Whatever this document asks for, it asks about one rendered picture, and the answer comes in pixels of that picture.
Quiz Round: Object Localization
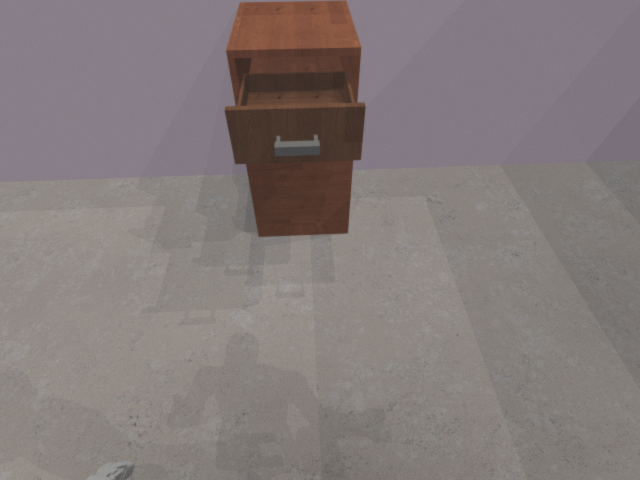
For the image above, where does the cabinet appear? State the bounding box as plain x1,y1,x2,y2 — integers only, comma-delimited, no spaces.
226,1,361,237

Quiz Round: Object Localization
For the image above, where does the handle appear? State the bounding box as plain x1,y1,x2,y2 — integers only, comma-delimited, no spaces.
274,134,320,156

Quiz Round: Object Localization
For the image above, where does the drawer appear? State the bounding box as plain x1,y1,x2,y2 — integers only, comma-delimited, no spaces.
225,71,366,164

